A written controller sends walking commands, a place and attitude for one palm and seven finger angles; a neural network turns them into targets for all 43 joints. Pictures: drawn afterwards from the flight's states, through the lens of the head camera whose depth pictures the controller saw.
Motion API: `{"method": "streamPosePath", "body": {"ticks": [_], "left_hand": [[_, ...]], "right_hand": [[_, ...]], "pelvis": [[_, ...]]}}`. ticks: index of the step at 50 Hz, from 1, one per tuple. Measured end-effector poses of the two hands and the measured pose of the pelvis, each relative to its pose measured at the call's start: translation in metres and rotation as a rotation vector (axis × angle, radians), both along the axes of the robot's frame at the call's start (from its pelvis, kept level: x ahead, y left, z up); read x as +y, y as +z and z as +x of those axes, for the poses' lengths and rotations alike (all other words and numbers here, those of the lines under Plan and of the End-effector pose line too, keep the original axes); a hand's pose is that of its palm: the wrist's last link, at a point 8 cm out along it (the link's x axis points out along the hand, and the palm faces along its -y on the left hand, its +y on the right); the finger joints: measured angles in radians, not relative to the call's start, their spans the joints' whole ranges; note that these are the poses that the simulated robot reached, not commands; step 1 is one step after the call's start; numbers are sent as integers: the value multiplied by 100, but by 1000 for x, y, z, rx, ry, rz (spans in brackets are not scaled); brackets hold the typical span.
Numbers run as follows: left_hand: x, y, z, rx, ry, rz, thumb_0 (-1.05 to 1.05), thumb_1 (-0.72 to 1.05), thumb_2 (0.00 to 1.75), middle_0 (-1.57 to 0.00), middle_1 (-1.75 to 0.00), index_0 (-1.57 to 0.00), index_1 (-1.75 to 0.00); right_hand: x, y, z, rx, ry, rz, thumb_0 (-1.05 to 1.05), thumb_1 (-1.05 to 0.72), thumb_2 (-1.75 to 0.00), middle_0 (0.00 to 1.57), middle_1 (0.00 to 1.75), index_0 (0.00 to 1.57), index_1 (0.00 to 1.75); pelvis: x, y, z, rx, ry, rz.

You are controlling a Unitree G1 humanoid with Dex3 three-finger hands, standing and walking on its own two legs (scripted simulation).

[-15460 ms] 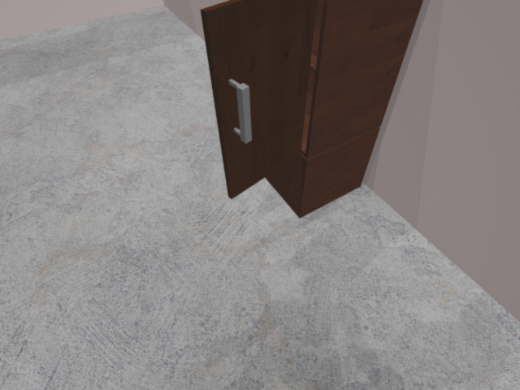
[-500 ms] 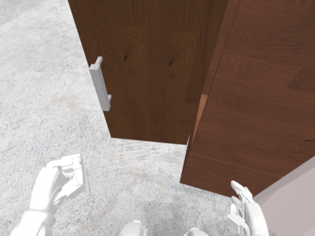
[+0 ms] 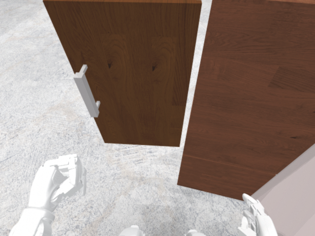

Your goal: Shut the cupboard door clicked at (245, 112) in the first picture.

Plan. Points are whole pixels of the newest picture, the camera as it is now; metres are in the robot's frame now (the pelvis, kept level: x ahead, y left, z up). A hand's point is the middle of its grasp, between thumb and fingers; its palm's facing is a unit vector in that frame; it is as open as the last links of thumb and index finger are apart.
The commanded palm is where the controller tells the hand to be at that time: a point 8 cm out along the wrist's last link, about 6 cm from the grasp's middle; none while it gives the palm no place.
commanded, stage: raise the hand and make a fist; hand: left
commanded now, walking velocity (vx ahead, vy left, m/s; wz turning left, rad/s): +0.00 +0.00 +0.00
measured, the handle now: (89, 92) +0.50 +0.24 +0.07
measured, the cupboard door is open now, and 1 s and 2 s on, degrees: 100 100 99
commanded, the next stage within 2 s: bring the fist close to the handle in 0.10 s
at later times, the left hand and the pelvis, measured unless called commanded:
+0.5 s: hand (85, 162) +0.27 +0.18 +0.07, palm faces -0.06 -1.00 -0.02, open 3.1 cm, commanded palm +0.26 +0.24 +0.07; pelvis +0.00 +0.01 +0.00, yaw +0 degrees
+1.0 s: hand (94, 126) +0.37 +0.19 +0.07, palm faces -0.02 -1.00 -0.02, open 3.1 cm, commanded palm +0.35 +0.25 +0.07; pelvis +0.00 +0.01 +0.01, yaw -1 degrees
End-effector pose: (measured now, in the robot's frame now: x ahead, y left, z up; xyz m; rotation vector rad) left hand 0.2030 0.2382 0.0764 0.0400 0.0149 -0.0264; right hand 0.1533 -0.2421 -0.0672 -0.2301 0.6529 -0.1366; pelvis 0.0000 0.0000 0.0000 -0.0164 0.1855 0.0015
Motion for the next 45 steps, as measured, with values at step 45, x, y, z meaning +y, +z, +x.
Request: {"method": "streamPosePath", "body": {"ticks": [45], "left_hand": [[3,-3,129,-10,-5,-18,1,90,89,-130,-150,-130,-150]], "right_hand": [[4,-18,-32,181,-51,-3,2,-90,-90,21,30,20,30]], "pelvis": [[11,5,-1,33,-13,3]]}}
